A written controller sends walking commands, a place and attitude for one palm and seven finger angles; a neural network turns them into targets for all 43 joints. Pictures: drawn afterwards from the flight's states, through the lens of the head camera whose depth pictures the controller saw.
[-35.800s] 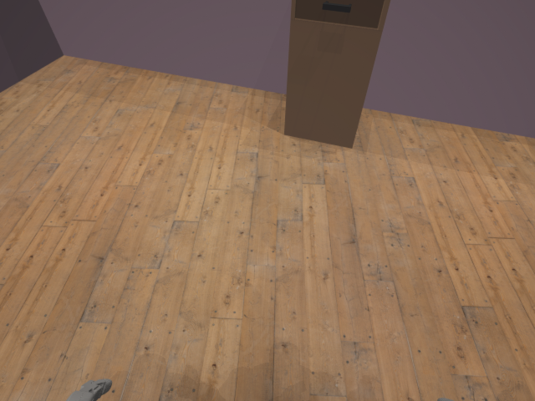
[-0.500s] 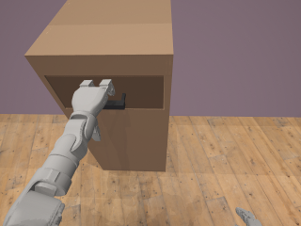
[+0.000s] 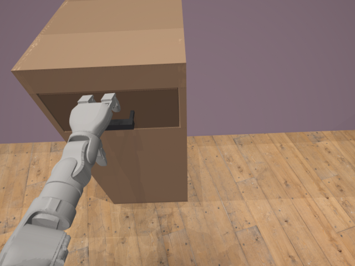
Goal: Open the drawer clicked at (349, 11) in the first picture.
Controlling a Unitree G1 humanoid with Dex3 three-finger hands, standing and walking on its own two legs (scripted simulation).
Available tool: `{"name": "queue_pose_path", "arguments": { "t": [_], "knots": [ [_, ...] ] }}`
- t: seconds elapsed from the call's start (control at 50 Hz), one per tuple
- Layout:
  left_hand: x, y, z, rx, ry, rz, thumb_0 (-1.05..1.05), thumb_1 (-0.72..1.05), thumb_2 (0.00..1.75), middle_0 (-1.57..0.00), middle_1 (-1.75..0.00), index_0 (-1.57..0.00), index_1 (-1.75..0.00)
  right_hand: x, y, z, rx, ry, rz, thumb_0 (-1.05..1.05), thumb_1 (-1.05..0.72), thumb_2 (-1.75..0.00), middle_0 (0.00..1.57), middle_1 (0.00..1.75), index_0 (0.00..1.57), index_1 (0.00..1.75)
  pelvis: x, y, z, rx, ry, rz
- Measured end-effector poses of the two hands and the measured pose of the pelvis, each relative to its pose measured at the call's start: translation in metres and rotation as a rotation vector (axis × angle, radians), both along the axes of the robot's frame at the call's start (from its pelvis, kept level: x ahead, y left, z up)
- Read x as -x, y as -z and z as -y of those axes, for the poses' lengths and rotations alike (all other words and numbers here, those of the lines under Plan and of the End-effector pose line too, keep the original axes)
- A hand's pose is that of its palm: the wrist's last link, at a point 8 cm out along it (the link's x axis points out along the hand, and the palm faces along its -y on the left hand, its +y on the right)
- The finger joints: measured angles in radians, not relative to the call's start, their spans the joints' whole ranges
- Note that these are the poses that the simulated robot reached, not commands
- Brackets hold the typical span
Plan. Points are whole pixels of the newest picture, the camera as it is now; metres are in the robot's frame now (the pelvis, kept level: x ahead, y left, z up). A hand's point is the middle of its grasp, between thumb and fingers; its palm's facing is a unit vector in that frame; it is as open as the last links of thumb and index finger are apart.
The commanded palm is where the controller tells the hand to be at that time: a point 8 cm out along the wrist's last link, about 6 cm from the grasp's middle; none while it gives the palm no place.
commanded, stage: re-aim the fingers above the handle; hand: left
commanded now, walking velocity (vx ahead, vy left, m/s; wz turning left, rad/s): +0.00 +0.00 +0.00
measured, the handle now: (113, 119) +0.50 +0.21 +0.01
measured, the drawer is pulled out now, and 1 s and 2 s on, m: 0.00 0.00 0.00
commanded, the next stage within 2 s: lower the fingers behind the handle in 1.36 s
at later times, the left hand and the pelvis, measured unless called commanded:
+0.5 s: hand (93, 119) +0.45 +0.23 +0.08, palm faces +0.05 +0.03 -1.00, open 13.8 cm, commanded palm +0.41 +0.22 +0.12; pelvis +0.00 +0.01 +0.00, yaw -1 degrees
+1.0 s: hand (79, 121) +0.44 +0.26 +0.08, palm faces +0.02 +0.06 -1.00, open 13.8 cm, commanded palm +0.40 +0.22 +0.12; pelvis +0.01 +0.01 +0.00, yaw -1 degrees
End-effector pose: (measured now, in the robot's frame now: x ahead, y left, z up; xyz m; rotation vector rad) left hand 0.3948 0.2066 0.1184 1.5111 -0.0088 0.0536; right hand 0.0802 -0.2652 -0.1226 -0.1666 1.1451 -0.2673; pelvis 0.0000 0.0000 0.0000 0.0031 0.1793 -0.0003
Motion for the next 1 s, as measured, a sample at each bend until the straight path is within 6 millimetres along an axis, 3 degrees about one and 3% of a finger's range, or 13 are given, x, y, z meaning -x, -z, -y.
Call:
{"name": "queue_pose_path", "arguments": {
  "t": [0.14, 0.2, 0.3, 0.36, 0.48, 0.54, 0.6, 0.64, 0.72, 0.78, 0.82, 0.9, 1.0],
  "knots": [
    [0.0, -0.001, -0.028, -0.057, -0.154, -0.072, 0.0, -0.48, 0.3, -0.32, -1.2, -0.32, -1.2, -0.004, 0.0, -0.007, -0.022, -0.017, 0.018, 0.01, -0.91, -0.9, 0.2, 0.3, 0.2, 0.29, 0.003, -0.001, -0.001, 0.004, -0.017, 0.0],
    [-0.001, 0.002, -0.014, -0.033, -0.101, -0.125, 0.0, -0.48, 0.3, -0.32, -1.2, -0.32, -1.2, -0.007, -0.001, -0.01, -0.018, -0.031, 0.024, 0.01, -0.91, -0.9, 0.2, 0.3, 0.2, 0.29, 0.003, -0.002, -0.003, 0.006, -0.028, 0.008],
    [-0.006, 0.002, 0.031, 0.023, 0.094, -0.109, 0.0, -0.48, 0.3, -0.32, -1.2, -0.32, -1.2, -0.013, -0.003, -0.015, -0.009, -0.033, 0.05, 0.01, -0.91, -0.9, 0.2, 0.3, 0.2, 0.29, 0.003, -0.001, -0.006, 0.004, -0.021, 0.01],
    [-0.013, -0.004, 0.039, 0.035, 0.129, -0.034, 0.0, -0.49, 0.3, -0.32, -1.2, -0.32, -1.2, -0.014, -0.003, -0.018, -0.012, -0.02, 0.064, 0.01, -0.91, -0.9, 0.2, 0.3, 0.2, 0.29, 0.003, 0.001, -0.007, 0.001, -0.004, 0.002],
    [-0.028, -0.011, -0.005, -0.066, -0.082, 0.029, 0.01, -0.48, 0.3, -0.32, -1.2, -0.32, -1.2, -0.006, 0.004, -0.023, -0.043, -0.012, 0.037, 0.01, -0.91, -0.9, 0.2, 0.3, 0.2, 0.29, 0.004, 0.002, -0.006, -0.001, 0.015, -0.024],
    [-0.025, -0.004, -0.037, -0.094, -0.216, -0.064, 0.01, -0.48, 0.3, -0.32, -1.2, -0.31, -1.2, 0.0, 0.007, -0.023, -0.056, -0.01, -0.003, 0.01, -0.91, -0.9, 0.2, 0.3, 0.2, 0.29, -0.001, 0.0, -0.006, 0.0, 0.011, -0.032],
    [-0.016, 0.007, -0.05, -0.059, -0.247, -0.178, 0.0, -0.48, 0.3, -0.32, -1.2, -0.31, -1.2, 0.005, 0.005, -0.02, -0.045, -0.011, -0.039, 0.01, -0.91, -0.9, 0.2, 0.3, 0.2, 0.29, -0.006, -0.002, -0.006, 0.004, -0.005, -0.024],
    [-0.011, 0.014, -0.04, -0.021, -0.171, -0.229, 0.0, -0.48, 0.3, -0.32, -1.2, -0.31, -1.2, 0.005, 0.003, -0.016, -0.02, -0.021, -0.052, 0.01, -0.91, -0.9, 0.2, 0.3, 0.2, 0.29, -0.008, -0.003, -0.007, 0.007, -0.021, -0.014],
    [-0.006, 0.019, 0.005, 0.032, 0.096, -0.206, 0.0, -0.48, 0.3, -0.32, -1.2, -0.32, -1.2, -0.004, -0.002, -0.009, 0.035, -0.038, -0.042, 0.01, -0.91, -0.9, 0.2, 0.3, 0.2, 0.29, -0.009, -0.001, -0.011, 0.011, -0.035, -0.003],
    [-0.008, 0.01, 0.034, 0.06, 0.232, -0.079, 0.0, -0.48, 0.3, -0.32, -1.2, -0.32, -1.2, -0.013, -0.004, -0.007, 0.048, -0.03, -0.006, 0.01, -0.91, -0.9, 0.2, 0.3, 0.2, 0.29, -0.008, 0.002, -0.013, 0.012, -0.024, -0.012],
    [-0.014, -0.001, 0.039, 0.068, 0.233, 0.03, 0.0, -0.48, 0.3, -0.33, -1.2, -0.32, -1.2, -0.018, -0.003, -0.009, 0.039, -0.024, 0.02, 0.01, -0.91, -0.9, 0.2, 0.3, 0.2, 0.29, -0.006, 0.004, -0.013, 0.01, -0.012, -0.022],
    [-0.027, -0.019, 0.014, 0.009, 0.041, 0.152, 0.0, -0.48, 0.3, -0.32, -1.2, -0.32, -1.2, -0.023, 0.002, -0.019, -0.015, -0.025, 0.041, 0.01, -0.91, -0.9, 0.19, 0.3, 0.2, 0.29, -0.004, 0.004, -0.012, 0.005, 0.011, -0.031],
    [-0.02, -0.013, -0.044, -0.107, -0.289, -0.025, 0.01, -0.48, 0.3, -0.32, -1.2, -0.31, -1.2, -0.024, 0.007, -0.032, -0.091, -0.03, 0.023, 0.01, -0.91, -0.9, 0.2, 0.3, 0.2, 0.29, -0.007, -0.001, -0.01, 0.0, 0.02, -0.028]
  ]
}}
